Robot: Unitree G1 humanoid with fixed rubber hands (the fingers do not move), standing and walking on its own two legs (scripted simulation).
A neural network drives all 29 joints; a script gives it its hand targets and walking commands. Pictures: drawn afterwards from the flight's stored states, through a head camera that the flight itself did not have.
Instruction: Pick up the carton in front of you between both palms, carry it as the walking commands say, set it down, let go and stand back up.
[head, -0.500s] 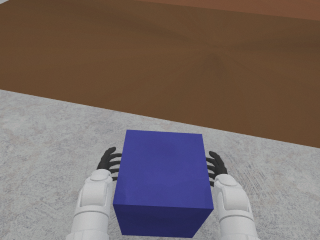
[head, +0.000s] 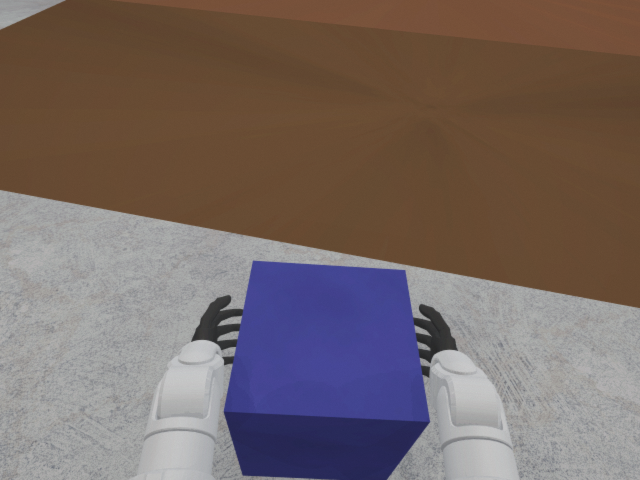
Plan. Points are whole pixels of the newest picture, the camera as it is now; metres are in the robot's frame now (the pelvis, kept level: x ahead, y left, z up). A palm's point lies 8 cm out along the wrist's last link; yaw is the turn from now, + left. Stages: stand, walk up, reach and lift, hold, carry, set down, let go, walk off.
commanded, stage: hold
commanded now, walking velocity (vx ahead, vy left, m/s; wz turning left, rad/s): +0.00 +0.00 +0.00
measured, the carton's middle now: (321, 375) +0.30 +0.00 -0.04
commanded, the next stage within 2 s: carry in 0.74 s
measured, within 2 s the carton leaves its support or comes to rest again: neither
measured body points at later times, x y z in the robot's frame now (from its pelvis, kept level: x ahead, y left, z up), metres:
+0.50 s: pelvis -0.01 +0.00 +0.00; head -0.05 +0.01 +0.45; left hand +0.29 +0.15 +0.04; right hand +0.29 -0.15 +0.04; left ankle +0.01 +0.13 -0.75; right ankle +0.00 -0.13 -0.75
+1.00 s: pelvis +0.03 -0.01 -0.01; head -0.01 -0.02 +0.43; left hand +0.33 +0.13 +0.07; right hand +0.32 -0.17 +0.06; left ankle +0.01 +0.13 -0.74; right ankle +0.00 -0.13 -0.75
